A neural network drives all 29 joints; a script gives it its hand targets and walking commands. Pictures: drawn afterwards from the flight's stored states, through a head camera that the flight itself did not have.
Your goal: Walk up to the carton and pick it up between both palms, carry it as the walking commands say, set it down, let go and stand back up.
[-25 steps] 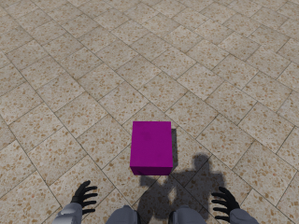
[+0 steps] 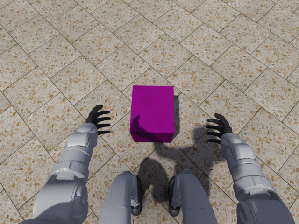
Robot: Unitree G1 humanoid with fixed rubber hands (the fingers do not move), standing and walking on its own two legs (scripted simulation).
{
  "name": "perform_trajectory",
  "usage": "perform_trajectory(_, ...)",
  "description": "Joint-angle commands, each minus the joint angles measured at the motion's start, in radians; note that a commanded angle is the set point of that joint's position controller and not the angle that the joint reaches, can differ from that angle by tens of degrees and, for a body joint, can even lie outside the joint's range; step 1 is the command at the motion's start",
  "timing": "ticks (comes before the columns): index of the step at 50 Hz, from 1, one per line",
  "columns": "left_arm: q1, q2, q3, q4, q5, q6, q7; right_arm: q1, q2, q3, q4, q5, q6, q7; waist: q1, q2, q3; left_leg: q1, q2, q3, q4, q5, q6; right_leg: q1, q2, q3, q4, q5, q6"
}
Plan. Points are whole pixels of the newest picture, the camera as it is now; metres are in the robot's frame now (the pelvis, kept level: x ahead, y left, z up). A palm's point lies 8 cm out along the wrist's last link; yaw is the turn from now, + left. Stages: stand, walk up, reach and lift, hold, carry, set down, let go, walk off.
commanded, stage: reach and lift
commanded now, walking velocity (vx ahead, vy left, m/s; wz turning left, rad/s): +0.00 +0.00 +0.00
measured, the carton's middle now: (152, 115) +0.57 +0.02 -0.57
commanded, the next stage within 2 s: none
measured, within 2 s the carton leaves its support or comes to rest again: neither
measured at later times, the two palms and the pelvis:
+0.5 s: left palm (95, 90) +0.50 +0.21 -0.13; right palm (209, 98) +0.48 -0.19 -0.15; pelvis +0.03 +0.00 -0.02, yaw +0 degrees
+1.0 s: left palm (107, 88) +0.55 +0.19 -0.21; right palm (202, 98) +0.52 -0.18 -0.23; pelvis +0.01 +0.00 -0.04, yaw +0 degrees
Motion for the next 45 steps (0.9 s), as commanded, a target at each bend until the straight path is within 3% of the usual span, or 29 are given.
perform_trajectory(1,-0.385,0.199,0.042,-0.084,-0.015,-0.075,0.027,-0.431,-0.131,-0.077,-0.012,0.009,-0.071,-0.021,-0.006,0.013,-0.468,0.075,-0.081,-0.087,-0.109,-0.114,-0.026,0.006,0.08,0.083,-0.106,-0.108,0.01)
perform_trajectory(3,-0.48,0.219,0.039,-0.142,-0.024,-0.113,0.038,-0.506,-0.172,-0.093,-0.043,0.016,-0.108,-0.032,-0.028,0.023,-0.562,0.084,-0.08,-0.087,-0.092,-0.08,-0.034,0.009,0.079,0.09,-0.092,-0.063,0.013)
perform_trajectory(4,-0.478,0.216,0.035,-0.114,-0.025,-0.121,0.042,-0.513,-0.16,-0.101,-0.031,0.018,-0.121,-0.04,-0.03,0.02,-0.638,0.095,-0.083,-0.083,-0.082,-0.032,-0.036,0.03,0.081,0.092,-0.078,-0.013,0.016)
perform_trajectory(5,-0.519,0.248,0.053,-0.133,-0.028,-0.146,0.045,-0.565,-0.164,-0.096,-0.073,0.029,-0.143,-0.048,-0.007,0.011,-0.694,0.076,-0.09,-0.073,-0.062,-0.003,-0.034,0.047,0.084,0.098,-0.069,0.024,0.021)
perform_trajectory(6,-0.51,0.247,0.044,-0.138,-0.043,-0.157,0.05,-0.557,-0.162,-0.101,-0.087,0.028,-0.158,-0.054,-0.025,-0.021,-0.773,0.095,-0.092,-0.086,-0.059,0.05,-0.029,0.078,0.094,0.088,-0.053,0.083,0.022)
perform_trajectory(7,-0.507,0.272,0.073,-0.128,-0.037,-0.176,0.056,-0.572,-0.17,-0.095,-0.08,0.032,-0.169,-0.06,0.005,-0.021,-0.812,0.067,-0.097,-0.073,-0.044,0.094,-0.03,0.104,0.094,0.101,-0.046,0.119,0.026)
perform_trajectory(9,-0.537,0.309,0.064,-0.152,-0.037,-0.194,0.062,-0.596,-0.183,-0.086,-0.119,0.067,-0.192,-0.074,0.006,0.022,-0.97,0.102,-0.104,-0.072,-0.023,0.216,-0.031,0.163,0.1,0.113,-0.028,0.263,0.024)
perform_trajectory(10,-0.539,0.319,0.072,-0.17,-0.044,-0.211,0.067,-0.584,-0.197,-0.093,-0.112,0.063,-0.207,-0.078,0.004,0.009,-1.026,0.073,-0.109,-0.072,-0.01,0.262,-0.031,0.19,0.103,0.119,-0.012,0.332,0.022)
perform_trajectory(11,-0.569,0.359,0.1,-0.18,-0.044,-0.232,0.067,-0.639,-0.2,-0.097,-0.156,0.066,-0.226,-0.087,0.008,-0.042,-1.078,0.019,-0.111,-0.081,0.008,0.301,-0.023,0.224,0.103,0.126,0.015,0.409,0.025)
perform_trajectory(12,-0.525,0.377,0.088,-0.197,-0.053,-0.239,0.066,-0.605,-0.21,-0.095,-0.191,0.079,-0.235,-0.097,-0.003,-0.027,-1.221,0.051,-0.119,-0.079,0.008,0.357,-0.016,0.349,0.107,0.137,0.021,0.519,0.021)
perform_trajectory(14,-0.521,0.357,0.077,-0.165,-0.08,-0.257,0.056,-0.627,-0.199,-0.085,-0.195,0.092,-0.259,-0.109,-0.022,-0.038,-1.244,-0.004,-0.126,-0.098,0.007,0.468,-0.004,0.376,0.104,0.147,0.043,0.657,0.033)
perform_trajectory(16,-0.552,0.371,0.081,-0.155,-0.073,-0.274,0.051,-0.634,-0.208,-0.09,-0.158,0.096,-0.276,-0.11,-0.019,-0.02,-1.259,-0.028,-0.127,-0.092,0.012,0.466,0.001,0.389,0.103,0.161,0.045,0.678,0.03)
perform_trajectory(17,-0.531,0.333,0.077,-0.072,-0.085,-0.275,0.047,-0.623,-0.206,-0.088,-0.103,0.087,-0.282,-0.109,-0.027,-0.018,-1.179,-0.063,-0.133,-0.091,0.008,0.469,0.001,0.335,0.103,0.164,0.032,0.674,0.03)
perform_trajectory(18,-0.583,0.337,0.078,-0.073,-0.096,-0.284,0.039,-0.694,-0.186,-0.075,-0.109,0.1,-0.288,-0.102,-0.012,-0.058,-1.146,-0.071,-0.131,-0.1,0.009,0.448,0.012,0.305,0.104,0.161,0.031,0.639,0.035)
perform_trajectory(19,-0.618,0.335,0.072,-0.087,-0.096,-0.288,0.035,-0.727,-0.201,-0.084,-0.128,0.103,-0.298,-0.098,-0.009,-0.024,-1.155,-0.072,-0.129,-0.096,0.008,0.446,0.007,0.296,0.101,0.162,0.026,0.639,0.033)
perform_trajectory(20,-0.632,0.35,0.088,-0.076,-0.1,-0.298,0.036,-0.751,-0.206,-0.088,-0.128,0.097,-0.304,-0.097,-0.002,-0.05,-1.174,-0.089,-0.134,-0.093,0.003,0.435,0.011,0.312,0.104,0.157,0.021,0.627,0.033)
perform_trajectory(22,-0.755,0.374,0.073,-0.075,-0.104,-0.301,0.042,-0.823,-0.246,-0.125,-0.078,0.087,-0.306,-0.1,-0.032,0.012,-1.183,-0.048,-0.125,-0.097,0.011,0.438,0.003,0.214,0.103,0.137,0.031,0.59,0.027)
perform_trajectory(24,-0.787,0.369,0.073,-0.05,-0.117,-0.305,0.04,-0.829,-0.244,-0.13,-0.013,0.069,-0.303,-0.095,-0.029,-0.002,-1.177,0.01,-0.125,-0.103,0.021,0.446,0.002,0.137,0.108,0.122,0.018,0.529,0.028)
perform_trajectory(25,-0.82,0.364,0.074,-0.056,-0.112,-0.306,0.047,-0.854,-0.256,-0.147,-0.004,0.065,-0.308,-0.094,-0.035,0.03,-1.189,0.033,-0.122,-0.111,0.025,0.469,-0.004,0.09,0.112,0.117,0.03,0.52,0.023)
perform_trajectory(26,-0.861,0.366,0.086,-0.051,-0.126,-0.31,0.043,-0.907,-0.255,-0.141,-0.034,0.066,-0.307,-0.093,-0.027,0.003,-1.196,0.014,-0.128,-0.11,0.025,0.464,0.0,0.098,0.113,0.122,0.019,0.53,0.024)
perform_trajectory(28,-0.898,0.382,0.09,-0.085,-0.112,-0.318,0.048,-0.931,-0.268,-0.161,-0.048,0.066,-0.316,-0.09,-0.023,0.036,-1.289,0.066,-0.128,-0.116,0.026,0.529,0.003,0.105,0.112,0.125,0.019,0.582,0.023)
perform_trajectory(30,-0.91,0.388,0.103,-0.031,-0.103,-0.314,0.053,-0.953,-0.256,-0.155,0.018,0.059,-0.309,-0.086,-0.006,0.014,-1.245,0.034,-0.127,-0.115,0.034,0.498,0.005,0.073,0.106,0.122,0.033,0.555,0.025)
perform_trajectory(31,-0.927,0.389,0.11,-0.031,-0.104,-0.313,0.054,-0.966,-0.269,-0.166,0.005,0.044,-0.31,-0.087,-0.017,-0.003,-1.254,0.037,-0.129,-0.121,0.04,0.547,0.007,0.049,0.112,0.12,0.046,0.59,0.03)
perform_trajectory(33,-0.908,0.369,0.117,0.001,-0.083,-0.319,0.049,-0.95,-0.262,-0.168,0.039,0.031,-0.316,-0.082,-0.004,0.022,-1.254,0.053,-0.133,-0.119,0.049,0.571,0.004,0.005,0.117,0.124,0.044,0.592,0.035)
perform_trajectory(36,-0.913,0.368,0.145,-0.043,-0.071,-0.327,0.043,-0.978,-0.263,-0.183,-0.041,0.016,-0.333,-0.087,-0.003,-0.025,-1.375,0.008,-0.135,-0.114,0.052,0.637,0.004,0.137,0.11,0.135,0.061,0.743,0.04)
perform_trajectory(38,-0.898,0.363,0.144,-0.04,-0.064,-0.329,0.042,-0.984,-0.243,-0.167,-0.037,0.033,-0.33,-0.081,0.035,-0.013,-1.383,-0.012,-0.143,-0.098,0.057,0.628,0.005,0.155,0.105,0.142,0.072,0.748,0.039)
perform_trajectory(41,-0.902,0.37,0.148,-0.107,-0.068,-0.331,0.037,-0.999,-0.251,-0.176,-0.138,0.034,-0.341,-0.083,0.017,-0.032,-1.536,0.058,-0.14,-0.114,0.101,0.745,0.007,0.174,0.111,0.128,0.104,0.832,0.042)
perform_trajectory(42,-0.936,0.364,0.148,-0.104,-0.07,-0.331,0.039,-0.996,-0.249,-0.18,-0.125,0.037,-0.343,-0.086,-0.004,-0.007,-1.537,0.057,-0.132,-0.111,0.122,0.748,0.004,0.141,0.11,0.133,0.102,0.819,0.035)
perform_trajectory(45,-1.011,0.381,0.136,-0.198,-0.079,-0.34,0.058,-1.054,-0.284,-0.176,-0.182,0.046,-0.353,-0.095,0.017,0.007,-1.6,0.134,-0.134,-0.123,0.178,0.753,0.003,0.053,0.117,0.123,0.144,0.747,0.036)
